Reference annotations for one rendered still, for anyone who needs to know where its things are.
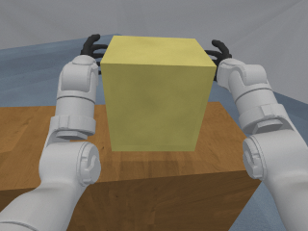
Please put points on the left robot forearm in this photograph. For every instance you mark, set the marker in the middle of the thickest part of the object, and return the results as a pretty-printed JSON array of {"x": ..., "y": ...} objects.
[{"x": 76, "y": 97}]

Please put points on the right robot forearm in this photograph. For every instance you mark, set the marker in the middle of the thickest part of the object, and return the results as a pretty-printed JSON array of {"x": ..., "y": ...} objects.
[{"x": 253, "y": 96}]

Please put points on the right robot upper arm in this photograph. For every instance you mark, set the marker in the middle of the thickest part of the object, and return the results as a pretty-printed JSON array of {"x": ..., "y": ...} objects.
[{"x": 280, "y": 159}]

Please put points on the right robot hand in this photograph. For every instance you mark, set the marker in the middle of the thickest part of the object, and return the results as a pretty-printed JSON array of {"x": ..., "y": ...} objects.
[{"x": 220, "y": 56}]

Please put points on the left robot hand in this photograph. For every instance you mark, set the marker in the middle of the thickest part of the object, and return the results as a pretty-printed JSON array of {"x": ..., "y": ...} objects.
[{"x": 89, "y": 47}]

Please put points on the left robot upper arm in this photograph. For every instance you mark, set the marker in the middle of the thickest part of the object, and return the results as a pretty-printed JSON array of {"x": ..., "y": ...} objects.
[{"x": 66, "y": 169}]

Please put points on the pedestal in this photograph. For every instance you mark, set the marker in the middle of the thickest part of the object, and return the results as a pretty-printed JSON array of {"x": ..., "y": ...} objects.
[{"x": 201, "y": 190}]

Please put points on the carton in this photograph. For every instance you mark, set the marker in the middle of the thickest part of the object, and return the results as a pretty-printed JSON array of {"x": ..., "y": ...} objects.
[{"x": 156, "y": 92}]

